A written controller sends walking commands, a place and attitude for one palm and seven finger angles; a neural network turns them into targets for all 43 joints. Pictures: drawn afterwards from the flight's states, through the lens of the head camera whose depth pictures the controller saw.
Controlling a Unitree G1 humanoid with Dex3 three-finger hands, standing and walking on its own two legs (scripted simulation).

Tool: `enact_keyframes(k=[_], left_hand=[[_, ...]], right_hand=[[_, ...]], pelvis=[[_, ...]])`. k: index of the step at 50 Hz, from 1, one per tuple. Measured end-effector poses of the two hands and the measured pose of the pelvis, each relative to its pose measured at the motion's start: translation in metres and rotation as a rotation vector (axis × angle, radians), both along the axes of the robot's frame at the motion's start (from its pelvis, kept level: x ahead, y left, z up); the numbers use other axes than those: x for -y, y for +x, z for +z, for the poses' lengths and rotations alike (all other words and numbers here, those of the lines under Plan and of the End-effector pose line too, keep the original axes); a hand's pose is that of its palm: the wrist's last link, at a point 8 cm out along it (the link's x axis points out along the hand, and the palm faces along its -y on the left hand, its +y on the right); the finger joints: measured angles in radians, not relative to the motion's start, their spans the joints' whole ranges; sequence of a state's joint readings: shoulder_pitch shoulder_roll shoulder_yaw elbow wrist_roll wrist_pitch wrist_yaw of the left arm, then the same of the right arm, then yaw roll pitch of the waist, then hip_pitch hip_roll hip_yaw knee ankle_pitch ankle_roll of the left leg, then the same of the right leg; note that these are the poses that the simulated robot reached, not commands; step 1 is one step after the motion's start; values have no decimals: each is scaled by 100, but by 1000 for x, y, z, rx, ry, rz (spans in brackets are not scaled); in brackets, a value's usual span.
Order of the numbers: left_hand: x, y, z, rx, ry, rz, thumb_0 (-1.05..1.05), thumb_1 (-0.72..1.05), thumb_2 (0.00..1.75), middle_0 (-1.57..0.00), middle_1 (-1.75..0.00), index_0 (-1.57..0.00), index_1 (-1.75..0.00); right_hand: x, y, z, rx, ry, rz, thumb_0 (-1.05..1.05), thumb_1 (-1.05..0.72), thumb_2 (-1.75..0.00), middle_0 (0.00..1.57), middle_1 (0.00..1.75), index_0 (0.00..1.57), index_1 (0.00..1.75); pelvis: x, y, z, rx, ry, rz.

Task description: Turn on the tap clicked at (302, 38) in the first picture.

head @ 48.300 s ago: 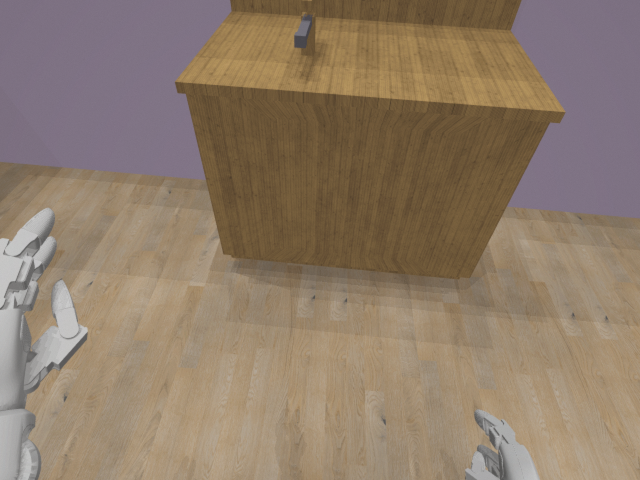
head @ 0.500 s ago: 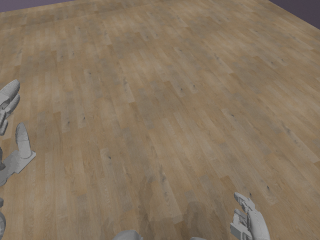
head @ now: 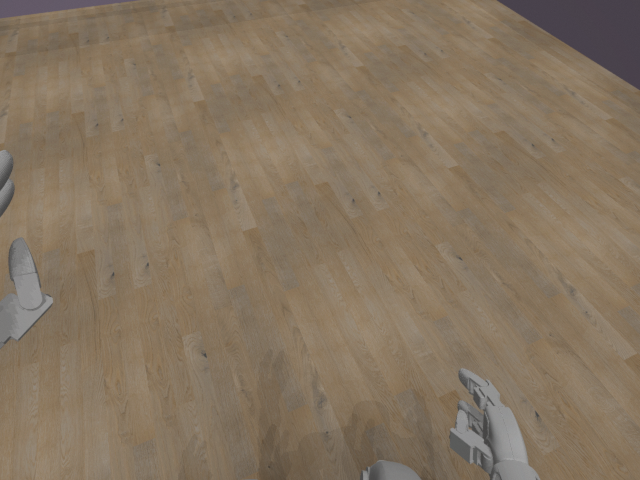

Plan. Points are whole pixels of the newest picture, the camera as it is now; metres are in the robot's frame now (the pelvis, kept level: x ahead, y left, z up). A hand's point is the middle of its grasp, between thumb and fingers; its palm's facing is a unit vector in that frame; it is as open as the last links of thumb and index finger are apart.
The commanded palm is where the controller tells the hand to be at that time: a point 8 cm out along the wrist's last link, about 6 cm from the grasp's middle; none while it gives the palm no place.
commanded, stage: take the last steps up to it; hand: left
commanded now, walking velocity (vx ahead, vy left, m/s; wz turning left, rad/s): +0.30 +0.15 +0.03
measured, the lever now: out of the picture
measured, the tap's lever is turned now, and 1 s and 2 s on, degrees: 73 73 73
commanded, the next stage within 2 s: none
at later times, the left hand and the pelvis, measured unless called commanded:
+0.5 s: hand (46, 193) +0.34 +0.28 +0.20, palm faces +0.43 -0.78 -0.45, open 7.4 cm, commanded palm +0.28 +0.32 +0.19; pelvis +0.12 +0.04 +0.00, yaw +1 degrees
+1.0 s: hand (52, 126) +0.46 +0.33 +0.19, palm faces +0.47 -0.78 -0.42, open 7.4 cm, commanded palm +0.40 +0.38 +0.19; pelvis +0.25 +0.09 +0.00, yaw +2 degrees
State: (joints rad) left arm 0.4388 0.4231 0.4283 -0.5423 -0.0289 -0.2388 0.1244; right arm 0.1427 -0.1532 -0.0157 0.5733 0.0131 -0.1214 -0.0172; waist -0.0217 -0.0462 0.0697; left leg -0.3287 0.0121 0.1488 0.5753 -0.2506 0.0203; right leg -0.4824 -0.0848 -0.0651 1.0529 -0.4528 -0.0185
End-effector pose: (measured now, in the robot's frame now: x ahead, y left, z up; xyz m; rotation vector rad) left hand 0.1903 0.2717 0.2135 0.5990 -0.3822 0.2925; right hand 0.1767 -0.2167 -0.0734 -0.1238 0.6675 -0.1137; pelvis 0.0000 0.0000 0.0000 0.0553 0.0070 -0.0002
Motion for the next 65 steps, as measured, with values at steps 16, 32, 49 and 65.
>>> enact_keyframes(k=[16,32,49,65], left_hand=[[-16,49,-4,-31,-87,121,1,89,90,-21,-30,-21,-30],[-41,139,-4,-12,-26,42,2,89,90,-21,-30,-21,-30],[-95,214,-6,23,-75,112,1,89,90,-21,-30,-21,-30],[-93,292,11,-6,29,85,1,89,89,-21,-30,-22,-30]], right_hand=[[14,43,-9,-213,-88,66,1,-91,-90,20,30,20,30],[-52,142,-11,-43,14,35,1,-91,-90,20,30,20,30],[-62,233,-9,-132,-125,77,1,-91,-90,20,30,20,30],[-106,301,-35,-154,26,87,1,-90,-90,20,30,20,30]], pelvis=[[-7,76,15,2,-12,44],[-40,154,-2,-1,-16,16],[-88,244,0,7,-23,38],[-93,321,-2,-2,-22,50]])
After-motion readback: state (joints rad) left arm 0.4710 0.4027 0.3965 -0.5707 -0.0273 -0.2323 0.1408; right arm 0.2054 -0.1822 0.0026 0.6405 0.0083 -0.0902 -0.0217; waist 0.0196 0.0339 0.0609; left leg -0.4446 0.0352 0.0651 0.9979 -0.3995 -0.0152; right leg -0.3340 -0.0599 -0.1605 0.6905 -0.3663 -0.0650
